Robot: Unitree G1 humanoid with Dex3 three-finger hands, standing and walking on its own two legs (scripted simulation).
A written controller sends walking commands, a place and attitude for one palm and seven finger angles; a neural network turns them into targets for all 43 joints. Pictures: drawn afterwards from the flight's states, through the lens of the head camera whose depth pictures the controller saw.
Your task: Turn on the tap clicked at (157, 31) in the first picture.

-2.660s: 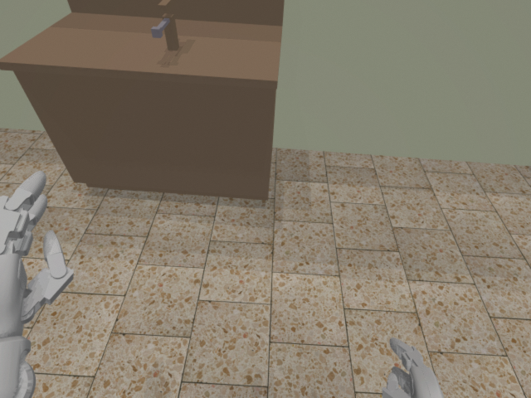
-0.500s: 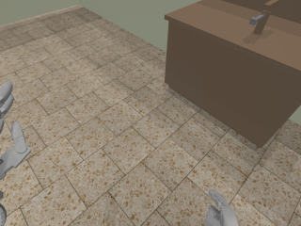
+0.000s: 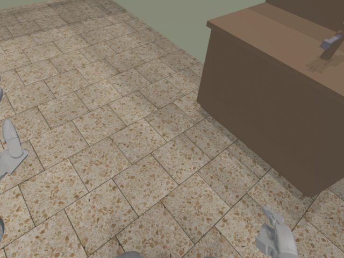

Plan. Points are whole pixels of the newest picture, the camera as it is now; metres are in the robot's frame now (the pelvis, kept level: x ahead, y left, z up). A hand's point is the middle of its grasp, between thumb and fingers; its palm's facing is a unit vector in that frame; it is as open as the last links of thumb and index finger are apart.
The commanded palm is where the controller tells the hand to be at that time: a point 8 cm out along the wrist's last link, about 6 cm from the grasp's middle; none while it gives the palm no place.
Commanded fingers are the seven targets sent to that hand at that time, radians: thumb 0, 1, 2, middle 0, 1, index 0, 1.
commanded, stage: walk to a spot facing it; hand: left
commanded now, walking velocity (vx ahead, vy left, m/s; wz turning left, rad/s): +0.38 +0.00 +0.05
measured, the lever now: (326, 44) +0.88 -0.58 +0.08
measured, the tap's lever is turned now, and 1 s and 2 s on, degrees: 0 0 0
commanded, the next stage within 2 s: turn to face it in 0.62 s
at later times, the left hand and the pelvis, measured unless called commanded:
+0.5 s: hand (77, 104) +0.35 +0.21 +0.19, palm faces +0.45 -0.79 -0.40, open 7.4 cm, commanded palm +0.28 +0.26 +0.20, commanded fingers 0.00 0.90 0.90 -0.20 -0.30 -0.20 -0.30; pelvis +0.15 -0.04 +0.01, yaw +6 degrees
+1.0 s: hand (78, 63) +0.45 +0.23 +0.20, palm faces +0.53 -0.71 -0.47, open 7.4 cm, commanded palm +0.41 +0.26 +0.20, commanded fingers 0.00 0.90 0.90 -0.20 -0.30 -0.20 -0.30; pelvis +0.27 -0.03 +0.01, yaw +5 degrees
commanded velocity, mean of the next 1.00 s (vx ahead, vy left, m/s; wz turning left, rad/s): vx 0.22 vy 0.00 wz -0.02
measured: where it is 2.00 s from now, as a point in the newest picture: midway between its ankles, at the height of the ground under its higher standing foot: (175, 250)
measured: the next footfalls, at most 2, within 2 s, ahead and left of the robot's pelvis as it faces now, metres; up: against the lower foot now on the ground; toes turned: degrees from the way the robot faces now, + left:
right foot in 0.32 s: +0.19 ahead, -0.16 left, +0.00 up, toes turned -9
left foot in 0.64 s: +0.31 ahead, +0.12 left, +0.00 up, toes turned +18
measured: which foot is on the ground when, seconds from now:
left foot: down 0.00-0.32, up 0.34-0.62, down 0.64-1.00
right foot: up 0.00-0.30, down 0.32-0.66, up 0.68-1.00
